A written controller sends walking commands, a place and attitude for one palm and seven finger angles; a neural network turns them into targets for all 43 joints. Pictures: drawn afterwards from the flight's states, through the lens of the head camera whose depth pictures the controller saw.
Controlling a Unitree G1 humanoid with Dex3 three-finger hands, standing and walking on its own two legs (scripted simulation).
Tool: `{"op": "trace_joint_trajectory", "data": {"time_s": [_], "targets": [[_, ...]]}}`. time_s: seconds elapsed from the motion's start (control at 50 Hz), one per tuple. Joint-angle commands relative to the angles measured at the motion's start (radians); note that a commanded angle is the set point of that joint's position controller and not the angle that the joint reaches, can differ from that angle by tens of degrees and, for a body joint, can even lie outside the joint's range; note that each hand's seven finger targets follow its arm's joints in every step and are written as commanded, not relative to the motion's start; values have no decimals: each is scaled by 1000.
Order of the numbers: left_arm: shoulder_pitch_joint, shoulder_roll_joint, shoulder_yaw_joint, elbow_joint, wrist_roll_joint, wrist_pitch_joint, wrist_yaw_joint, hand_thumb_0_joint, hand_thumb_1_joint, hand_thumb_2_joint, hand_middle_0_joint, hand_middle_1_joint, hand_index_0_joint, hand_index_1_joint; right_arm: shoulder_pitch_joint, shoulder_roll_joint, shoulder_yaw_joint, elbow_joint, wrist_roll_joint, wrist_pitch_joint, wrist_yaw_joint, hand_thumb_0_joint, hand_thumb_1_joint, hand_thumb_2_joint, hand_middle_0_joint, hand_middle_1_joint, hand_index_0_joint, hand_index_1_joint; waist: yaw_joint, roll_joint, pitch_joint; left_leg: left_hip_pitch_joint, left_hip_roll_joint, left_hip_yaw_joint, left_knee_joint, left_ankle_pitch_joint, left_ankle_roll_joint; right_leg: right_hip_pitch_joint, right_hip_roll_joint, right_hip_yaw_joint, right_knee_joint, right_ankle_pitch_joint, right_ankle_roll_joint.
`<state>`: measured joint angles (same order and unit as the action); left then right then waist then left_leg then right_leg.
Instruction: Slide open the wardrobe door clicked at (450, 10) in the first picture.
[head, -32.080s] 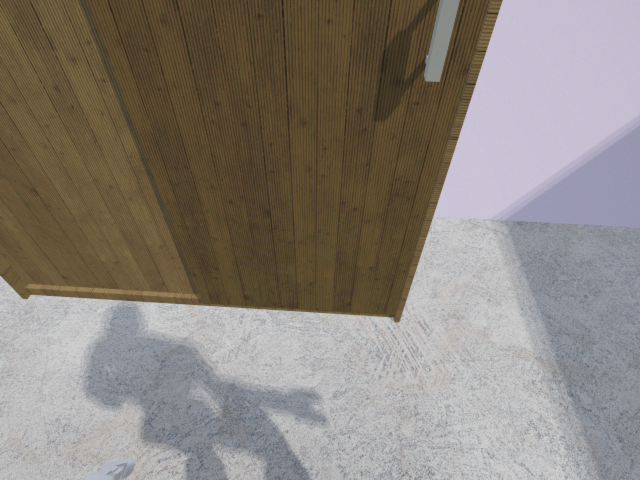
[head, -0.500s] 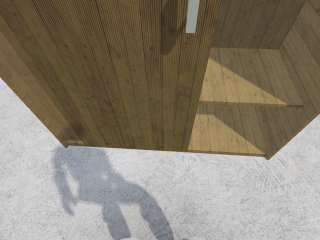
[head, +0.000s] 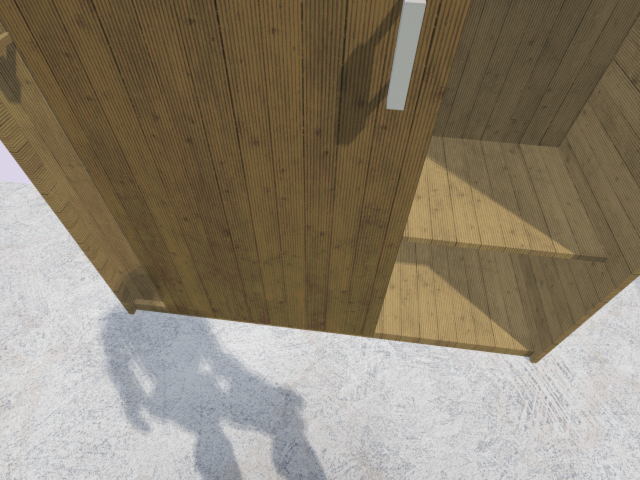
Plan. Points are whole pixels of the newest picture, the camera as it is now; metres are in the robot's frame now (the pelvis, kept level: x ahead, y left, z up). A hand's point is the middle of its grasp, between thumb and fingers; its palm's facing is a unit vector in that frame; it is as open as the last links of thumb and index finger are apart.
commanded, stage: let the arm hang, fingers relaxed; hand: right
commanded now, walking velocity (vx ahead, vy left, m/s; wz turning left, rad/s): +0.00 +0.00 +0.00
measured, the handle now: (403, 49) +0.62 -0.06 +0.23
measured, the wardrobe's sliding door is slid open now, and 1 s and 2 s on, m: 0.53 0.53 0.53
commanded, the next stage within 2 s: look to check the result in 0.16 s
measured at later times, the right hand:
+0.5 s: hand out of the picture +0.03 -0.17 -0.17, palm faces -0.02 +0.98 -0.20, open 7.3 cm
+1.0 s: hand out of the picture +0.04 -0.18 -0.17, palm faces -0.02 +0.98 -0.20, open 7.3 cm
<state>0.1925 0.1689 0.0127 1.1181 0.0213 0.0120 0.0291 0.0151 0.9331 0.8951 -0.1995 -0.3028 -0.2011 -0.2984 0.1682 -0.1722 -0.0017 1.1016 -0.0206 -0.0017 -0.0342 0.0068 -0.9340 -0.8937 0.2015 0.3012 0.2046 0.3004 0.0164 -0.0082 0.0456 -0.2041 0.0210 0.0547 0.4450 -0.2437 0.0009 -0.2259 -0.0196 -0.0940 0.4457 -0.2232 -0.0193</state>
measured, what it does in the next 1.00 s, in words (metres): stands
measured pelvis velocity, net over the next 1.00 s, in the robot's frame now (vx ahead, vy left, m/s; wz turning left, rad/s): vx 0.02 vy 0.00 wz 0.01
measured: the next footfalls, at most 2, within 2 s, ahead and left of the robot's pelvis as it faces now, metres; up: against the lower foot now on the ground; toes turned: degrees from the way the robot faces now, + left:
none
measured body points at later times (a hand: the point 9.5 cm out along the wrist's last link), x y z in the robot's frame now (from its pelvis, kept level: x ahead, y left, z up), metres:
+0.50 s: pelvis +0.02 +0.00 +0.00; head +0.05 +0.00 +0.45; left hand +0.03 +0.23 -0.16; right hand +0.03 -0.23 -0.16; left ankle +0.00 +0.12 -0.74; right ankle +0.01 -0.10 -0.74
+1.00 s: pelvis +0.02 +0.00 +0.00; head +0.04 +0.00 +0.45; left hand +0.03 +0.22 -0.16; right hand +0.04 -0.23 -0.16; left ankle +0.00 +0.12 -0.74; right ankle +0.01 -0.10 -0.74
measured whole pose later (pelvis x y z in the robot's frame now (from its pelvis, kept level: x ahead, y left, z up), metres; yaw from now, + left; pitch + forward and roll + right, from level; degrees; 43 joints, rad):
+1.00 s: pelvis +0.02 +0.00 +0.00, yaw +1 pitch -1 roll +0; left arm 0.21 0.15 0.00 1.17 0.01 0.01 0.04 0.01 0.92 0.90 -0.20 -0.30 -0.20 -0.30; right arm 0.23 -0.16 0.00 1.15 -0.02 -0.01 -0.04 0.00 -0.91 -0.89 0.20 0.30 0.20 0.30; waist 0.01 0.00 0.05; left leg -0.12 0.01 0.04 0.37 -0.24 0.00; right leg -0.14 -0.02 -0.10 0.38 -0.23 -0.02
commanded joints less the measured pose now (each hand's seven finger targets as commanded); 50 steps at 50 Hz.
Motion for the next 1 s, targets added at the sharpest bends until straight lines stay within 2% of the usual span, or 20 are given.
{"op": "trace_joint_trajectory", "data": {"time_s": [0.0,0.12,0.24,0.3,0.38,0.4,0.44,0.62,0.74,0.8,0.84,0.98], "targets": [[46,99,14,-25,0,-10,-1,0,900,900,-200,-300,-200,-300,66,-120,-17,-23,1,-10,-6,0,-900,-900,200,300,200,300,-8,11,-25,-6,88,-93,-96,139,23,55,-104,113,-86,160,-12],[33,102,13,-15,0,-12,-1,0,900,900,-200,-300,-200,-300,58,-121,-15,-17,3,-15,-6,0,-900,-900,200,300,200,300,-4,11,-42,13,92,-101,-110,188,20,97,-105,103,-89,199,-9],[29,104,9,-5,-1,-13,3,0,900,900,-200,-300,-200,-300,66,-115,-12,-4,5,-15,-6,0,-900,-900,200,300,200,300,-5,3,-33,18,91,-99,-122,186,20,112,-108,103,-102,205,-9],[37,106,9,0,-3,-12,3,0,900,900,-200,-300,-200,-300,79,-117,-12,1,4,-17,-7,0,-900,-900,200,300,200,300,-5,20,-37,22,90,-99,-130,190,19,123,-110,103,-102,210,-10],[45,98,8,11,-3,-14,5,0,900,900,-200,-300,-200,-300,86,-110,-11,10,6,-17,-7,0,-900,-900,200,300,200,300,-5,13,-34,34,94,-98,-131,214,21,122,-107,99,-103,220,-8],[48,102,8,10,-5,-13,5,0,900,900,-200,-300,-200,-300,93,-115,-11,11,5,-18,-9,0,-900,-900,200,300,200,300,-6,31,-42,37,91,-98,-133,219,20,131,-109,101,-99,226,-9],[53,96,8,15,-4,-14,6,0,900,900,-200,-300,-200,-300,95,-108,-10,14,7,-18,-9,0,-900,-900,200,300,200,300,-5,16,-35,38,95,-97,-131,227,21,129,-107,99,-101,231,-9],[65,85,8,26,-5,-13,8,0,900,900,-200,-300,-200,-300,111,-100,-10,24,6,-17,-10,0,-900,-900,200,300,200,300,-4,16,-10,31,91,-97,-145,189,22,120,-107,99,-108,200,-8],[72,84,8,27,-4,-15,10,0,900,900,-200,-300,-200,-300,116,-97,-10,24,7,-18,-9,0,-900,-900,200,300,200,300,-4,-2,-10,36,93,-95,-142,206,21,124,-107,97,-107,215,-9],[73,87,9,23,-6,-16,10,0,900,900,-200,-300,-200,-300,122,-100,-10,24,6,-19,-10,0,-900,-900,200,300,200,300,-7,25,-15,35,92,-92,-142,208,21,131,-109,102,-107,223,-11],[73,84,8,26,-4,-16,10,0,900,900,-200,-300,-200,-300,116,-95,-9,24,8,-17,-9,0,-900,-900,200,300,200,300,-6,-1,2,29,92,-93,-143,193,22,123,-109,99,-113,214,-10],[71,87,6,28,-4,-18,10,0,900,900,-200,-300,-200,-300,113,-97,-10,25,7,-15,-8,0,-900,-900,200,300,200,300,-6,-2,3,27,89,-94,-140,176,20,123,-112,100,-123,212,-13]]}}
